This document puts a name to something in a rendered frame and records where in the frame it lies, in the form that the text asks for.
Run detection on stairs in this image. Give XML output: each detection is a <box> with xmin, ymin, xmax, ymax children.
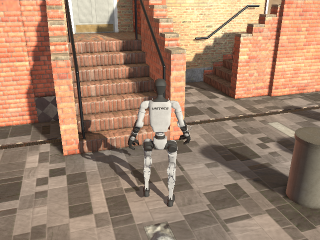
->
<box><xmin>68</xmin><ymin>40</ymin><xmax>170</xmax><ymax>154</ymax></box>
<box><xmin>204</xmin><ymin>52</ymin><xmax>234</xmax><ymax>96</ymax></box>

